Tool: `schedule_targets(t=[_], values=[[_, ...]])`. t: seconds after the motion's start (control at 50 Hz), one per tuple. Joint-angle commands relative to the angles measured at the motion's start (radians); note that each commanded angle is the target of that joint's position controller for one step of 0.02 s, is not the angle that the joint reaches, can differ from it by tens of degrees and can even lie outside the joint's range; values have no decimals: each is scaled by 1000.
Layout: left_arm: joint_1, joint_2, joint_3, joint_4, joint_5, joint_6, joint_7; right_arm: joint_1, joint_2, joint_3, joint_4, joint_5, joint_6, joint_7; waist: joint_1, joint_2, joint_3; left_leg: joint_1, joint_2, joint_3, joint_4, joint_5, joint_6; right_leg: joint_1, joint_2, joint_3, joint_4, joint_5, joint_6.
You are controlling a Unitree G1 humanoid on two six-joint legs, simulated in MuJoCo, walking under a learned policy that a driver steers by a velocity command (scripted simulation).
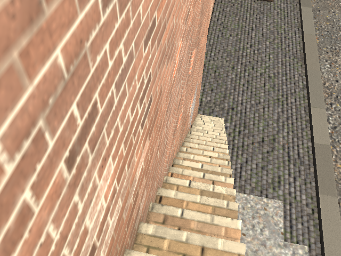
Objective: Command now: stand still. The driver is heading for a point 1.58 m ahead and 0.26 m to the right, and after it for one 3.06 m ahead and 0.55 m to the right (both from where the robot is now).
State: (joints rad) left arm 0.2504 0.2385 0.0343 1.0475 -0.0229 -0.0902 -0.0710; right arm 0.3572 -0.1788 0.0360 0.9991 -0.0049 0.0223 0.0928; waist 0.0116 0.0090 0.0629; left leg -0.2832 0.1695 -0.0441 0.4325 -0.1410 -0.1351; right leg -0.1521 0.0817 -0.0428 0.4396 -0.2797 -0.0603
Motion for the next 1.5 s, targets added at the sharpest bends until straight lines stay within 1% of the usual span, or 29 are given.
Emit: schedule_targets(t=[0.02, 0.64, 0.68, 0.76, 0.84, 0.88, 0.92, 0.96, 0.98, 1.0, 1.04, 1.1, 1.12, 1.14, 1.16, 1.18, 1.2, 1.22, 1.24, 1.26, 1.28, 1.34, 1.36, 1.4, 1.42, 1.44, 1.46, 1.48, 1.5], values=[[61, 102, 19, -18, -1, -6, 1, 101, -90, -17, -3, 0, -2, -2, 1, 29, 2, 0, -86, 130, -38, 72, 56, -19, -20, 40, -106, 157, 37], [109, 73, 20, 16, -5, 1, -1, 135, -66, -20, 61, 1, 3, -7, 0, 29, 19, 3, -85, 146, -36, 72, 57, -30, -14, 36, -114, 151, 39], [121, 89, 26, 19, -8, 1, 5, 143, -87, -29, 61, 1, 6, -15, 1, 19, 34, 3, -83, 142, -44, -35, 62, -61, -21, 56, -151, -69, 31], [105, 127, 52, -28, 11, -11, 42, 125, -129, -61, 13, -37, -25, -58, 2, 1, 83, -39, -78, 105, -13, -363, 134, -168, -79, 138, -145, -498, -68], [92, 103, 36, -76, 24, -47, 72, 31, -24, -41, -77, -71, -68, -78, 31, -92, 78, -65, -132, 133, 196, -136, 153, -120, -215, 276, -141, -338, -174], [83, 75, 14, -81, 18, -39, 78, 23, -32, -42, -122, -82, -90, -83, 10, -105, 95, -14, -144, 133, 199, -160, 172, -170, -220, 291, -72, -282, -166], [13, 67, 9, -121, 45, -33, 74, 92, -79, -52, -148, -102, -96, -72, -32, 63, 77, 56, -88, 26, 79, -314, 250, -260, -102, 137, 123, -290, -131], [-38, 48, 3, -164, 65, -39, 87, 252, -144, -71, -107, -112, -107, -69, -89, 201, 13, 140, 106, -296, -39, -363, 400, -379, -3, 30, 456, -277, -43], [-82, 42, -3, -188, 81, -42, 105, 300, -151, -74, -98, -114, -125, -79, -140, 246, 3, 204, 215, -443, -78, -400, 445, -523, -48, 116, 621, -319, -21], [-180, 22, -14, -242, 83, -56, 122, 279, -126, -57, -112, -84, -145, -92, -153, 177, 6, 226, 238, -475, -85, -459, 451, -644, -71, 133, 605, -379, -3], [-85, 29, -26, -225, 87, -50, 144, 172, -108, -49, -118, -84, -148, -112, -86, 89, -39, 89, 218, -406, 21, -464, 379, -534, -141, 182, 650, -176, 8], [132, 42, -13, -182, 96, -59, 105, -85, -156, -60, -212, -95, -138, -77, 110, 6, -37, -393, 53, -50, 206, -522, 282, -8, -31, -23, 487, -10, -2], [304, -9, -19, -114, 117, -14, 25, -37, -228, -110, -75, 68, -132, -103, 148, 91, -46, -445, -91, 191, 578, -446, 149, 109, -120, 87, 238, 267, 53], [315, 106, 13, -127, 106, -21, 15, -35, -175, -99, -102, 53, -140, -124, 150, -69, 5, -502, -143, 255, 877, -520, 83, 35, -174, 232, 62, 301, 52], [427, 190, 44, -92, 75, -33, 30, -183, -171, -105, -174, 24, -146, -137, 236, -237, 27, -761, -112, 228, 883, -499, 82, 181, -243, 399, 27, 151, 17], [409, 268, 19, -102, 35, -110, 59, -381, -88, -63, -317, -101, -153, -111, 239, -442, 130, -840, -143, 61, 1098, -489, 143, 31, -301, 581, 142, 73, -182], [413, 187, 1, -78, 44, -134, 87, -360, -24, -60, -300, -117, -175, -102, 193, -88, 26, -980, -124, -45, 1105, -361, 152, 217, -326, 564, 259, 72, -188], [393, 136, -14, -46, 56, -129, 109, -342, -16, -59, -281, -118, -180, -90, 166, -23, -11, -1084, -83, -91, 1011, -182, 144, 275, -313, 533, 390, 74, -156], [337, 8, -45, -62, 50, -116, 135, -331, -12, -52, -248, -125, -181, -84, 156, 0, -11, -1147, -33, -122, 821, 84, 134, 311, -285, 457, 507, 43, -73], [255, -55, -64, -103, 1, -93, 158, -240, -83, -72, -181, -144, -177, -86, 107, -86, -62, -989, -70, -25, 632, 253, 134, 186, -195, 343, 551, -17, -25], [151, -115, -90, -145, -1, -76, 155, -166, -97, -83, -139, -147, -168, -76, 36, -119, -12, -693, -77, 17, 564, 514, 137, -218, -146, 304, 525, -120, -38], [-145, 32, -90, -271, 78, -76, 93, 162, -5, -52, -104, -157, -131, -5, -190, 3, -47, 267, -159, 79, 773, 717, 116, -1090, -67, 195, 491, -392, -65], [-194, 81, -82, -288, 48, -92, 95, 286, -21, -48, -82, -188, -131, -11, -242, 115, 15, 419, -162, 132, 614, 593, 105, -1142, -12, 148, 546, -373, -6], [-236, 216, -40, -254, 65, -110, 84, 669, -128, -78, 5, -178, -157, -27, -386, 346, -28, 608, -176, 121, 349, 326, 200, -981, 58, 101, 1227, -378, 103], [-165, 200, -29, -191, 102, -99, 51, 692, -98, -61, 17, -158, -168, -21, -367, 300, -31, 563, -134, -61, 224, 177, 274, -926, 58, 201, 1513, -306, 27], [-99, 88, -40, -228, 118, -84, 34, 690, -76, -39, 40, -180, -164, -27, -264, 111, -54, 525, -140, -142, 223, 131, 315, -876, 97, 315, 1509, -206, -46], [147, -21, -54, -222, 126, -84, 16, 498, -156, -40, -54, -153, -164, -7, -52, 8, -128, 525, -9, -345, 313, 599, 451, -919, 118, 372, 1459, -151, -58], [226, 36, -51, -206, 109, -64, -4, 110, -186, -68, -207, -104, -184, 24, 50, -30, -129, 402, 115, -363, 283, 680, 550, -1018, 60, 382, 1328, -19, 16], [193, 102, -50, -202, 132, -54, 13, -179, -109, -46, -317, -83, -181, 20, 42, 21, -120, 110, 201, -545, 278, 161, 602, -1060, -97, 368, 1155, 42, 114]])
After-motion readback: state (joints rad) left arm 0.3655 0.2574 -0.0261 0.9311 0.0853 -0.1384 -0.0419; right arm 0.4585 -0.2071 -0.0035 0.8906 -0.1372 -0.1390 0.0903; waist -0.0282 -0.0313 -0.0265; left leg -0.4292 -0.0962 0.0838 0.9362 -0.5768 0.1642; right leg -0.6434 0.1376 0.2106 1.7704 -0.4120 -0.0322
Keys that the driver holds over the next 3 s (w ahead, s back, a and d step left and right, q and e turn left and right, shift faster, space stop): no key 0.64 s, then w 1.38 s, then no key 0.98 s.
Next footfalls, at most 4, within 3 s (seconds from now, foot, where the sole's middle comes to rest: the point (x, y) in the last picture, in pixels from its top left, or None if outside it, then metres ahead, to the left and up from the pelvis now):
1.12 right None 0.08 -0.11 -0.77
1.44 left None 0.30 0.04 -0.98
1.68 right None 0.46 -0.18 -1.18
2.02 left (176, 248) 0.72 -0.02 -1.38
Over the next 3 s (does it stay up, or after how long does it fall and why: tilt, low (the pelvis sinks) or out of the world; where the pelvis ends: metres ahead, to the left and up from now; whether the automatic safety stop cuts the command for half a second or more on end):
stays up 0.87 -0.17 -0.81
